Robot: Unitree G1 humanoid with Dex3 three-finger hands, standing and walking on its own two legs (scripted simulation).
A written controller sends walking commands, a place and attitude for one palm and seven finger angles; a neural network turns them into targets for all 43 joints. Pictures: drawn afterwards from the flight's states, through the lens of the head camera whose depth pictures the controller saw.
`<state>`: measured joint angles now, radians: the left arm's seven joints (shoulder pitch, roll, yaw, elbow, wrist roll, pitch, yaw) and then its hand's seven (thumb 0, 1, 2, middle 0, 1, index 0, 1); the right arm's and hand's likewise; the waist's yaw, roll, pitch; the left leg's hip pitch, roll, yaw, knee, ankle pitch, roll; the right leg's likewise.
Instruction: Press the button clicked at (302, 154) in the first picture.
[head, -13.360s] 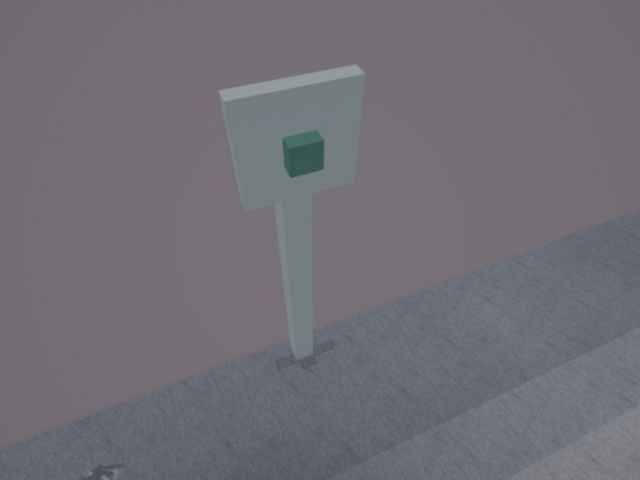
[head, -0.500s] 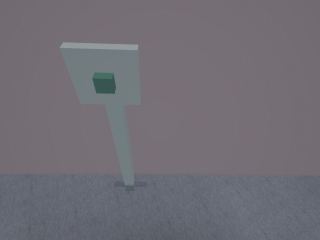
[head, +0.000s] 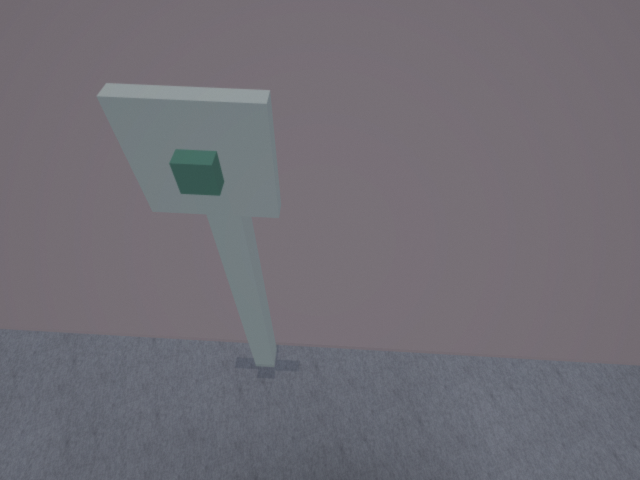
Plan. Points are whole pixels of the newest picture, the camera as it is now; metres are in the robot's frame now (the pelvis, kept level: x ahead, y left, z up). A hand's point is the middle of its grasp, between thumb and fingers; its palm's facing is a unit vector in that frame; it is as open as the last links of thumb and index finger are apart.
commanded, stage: come to a stop and stand still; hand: left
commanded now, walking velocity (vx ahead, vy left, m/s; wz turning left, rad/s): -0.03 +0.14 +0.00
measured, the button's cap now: (198, 171) +0.47 +0.21 +0.11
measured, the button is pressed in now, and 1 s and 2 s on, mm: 0 0 0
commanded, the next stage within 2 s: look again from close up in 1.20 s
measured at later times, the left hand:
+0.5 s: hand out of the picture -0.01 +0.19 -0.17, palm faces +0.07 -0.98 -0.19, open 7.4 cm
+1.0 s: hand out of the picture -0.08 +0.13 -0.17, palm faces +0.06 -0.99 -0.14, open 7.4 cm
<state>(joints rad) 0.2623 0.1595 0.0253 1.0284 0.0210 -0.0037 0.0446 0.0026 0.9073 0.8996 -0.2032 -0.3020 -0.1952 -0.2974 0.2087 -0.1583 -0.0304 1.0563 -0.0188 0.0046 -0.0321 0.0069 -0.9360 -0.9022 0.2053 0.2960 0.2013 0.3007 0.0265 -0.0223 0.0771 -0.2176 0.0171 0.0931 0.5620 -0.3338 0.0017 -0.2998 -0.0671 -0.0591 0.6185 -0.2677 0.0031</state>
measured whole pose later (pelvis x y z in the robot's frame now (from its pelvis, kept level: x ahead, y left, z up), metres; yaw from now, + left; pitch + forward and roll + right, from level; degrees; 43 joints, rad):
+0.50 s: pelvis -0.03 +0.01 +0.01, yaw +1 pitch +0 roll +1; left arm 0.26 0.18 0.03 1.03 0.02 0.03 0.03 0.00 0.90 0.90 -0.20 -0.30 -0.19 -0.30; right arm 0.26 -0.15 -0.02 1.03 -0.03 0.00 -0.03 0.00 -0.93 -0.90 0.20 0.30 0.20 0.30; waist 0.02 -0.05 0.01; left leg -0.22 -0.03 0.10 0.46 -0.24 0.06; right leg -0.27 -0.06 -0.03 0.67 -0.40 0.00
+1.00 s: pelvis -0.05 -0.01 +0.01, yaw +1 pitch -1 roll +0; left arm 0.34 0.11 -0.02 1.12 0.01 -0.01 0.04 0.00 0.90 0.90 -0.20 -0.30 -0.20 -0.30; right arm 0.32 -0.11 0.01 1.15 -0.02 0.00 -0.02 0.00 -0.91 -0.90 0.20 0.30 0.20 0.30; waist 0.01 -0.01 0.02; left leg -0.21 0.01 0.08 0.43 -0.20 0.01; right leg -0.16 0.00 -0.05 0.45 -0.27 -0.03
